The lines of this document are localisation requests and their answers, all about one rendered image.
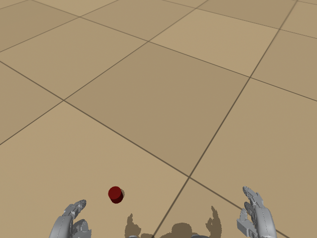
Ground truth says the left robot hand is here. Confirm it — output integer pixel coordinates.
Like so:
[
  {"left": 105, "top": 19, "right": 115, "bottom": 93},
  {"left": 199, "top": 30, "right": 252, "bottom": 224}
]
[{"left": 49, "top": 199, "right": 92, "bottom": 238}]

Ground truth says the right robot hand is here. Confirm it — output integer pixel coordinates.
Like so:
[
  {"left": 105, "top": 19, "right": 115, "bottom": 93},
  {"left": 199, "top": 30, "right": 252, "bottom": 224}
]
[{"left": 237, "top": 186, "right": 277, "bottom": 238}]

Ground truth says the tin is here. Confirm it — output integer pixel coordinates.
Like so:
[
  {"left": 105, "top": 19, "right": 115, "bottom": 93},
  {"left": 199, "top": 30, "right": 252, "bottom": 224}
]
[{"left": 108, "top": 186, "right": 123, "bottom": 204}]

